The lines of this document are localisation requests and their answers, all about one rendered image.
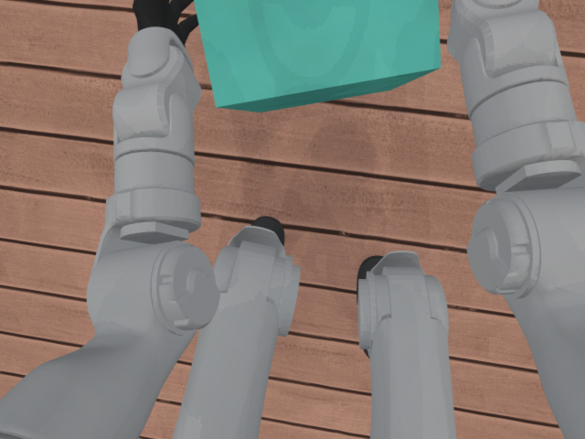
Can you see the left robot forearm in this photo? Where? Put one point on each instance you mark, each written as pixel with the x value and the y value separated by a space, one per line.
pixel 154 197

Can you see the left robot hand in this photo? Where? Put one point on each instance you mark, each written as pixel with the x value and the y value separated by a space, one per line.
pixel 161 13

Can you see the right robot upper arm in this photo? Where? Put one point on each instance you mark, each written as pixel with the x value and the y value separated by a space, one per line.
pixel 529 246

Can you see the right robot thigh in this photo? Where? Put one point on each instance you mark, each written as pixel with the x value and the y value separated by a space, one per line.
pixel 411 384

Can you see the carton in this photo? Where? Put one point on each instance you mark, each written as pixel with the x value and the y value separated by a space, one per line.
pixel 266 55

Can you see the left robot upper arm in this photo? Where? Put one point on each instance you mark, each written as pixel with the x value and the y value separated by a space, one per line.
pixel 146 304

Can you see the robot left shin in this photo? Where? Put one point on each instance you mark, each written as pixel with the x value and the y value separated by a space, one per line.
pixel 224 265

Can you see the right robot forearm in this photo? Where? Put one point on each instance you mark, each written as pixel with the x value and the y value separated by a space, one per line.
pixel 517 96

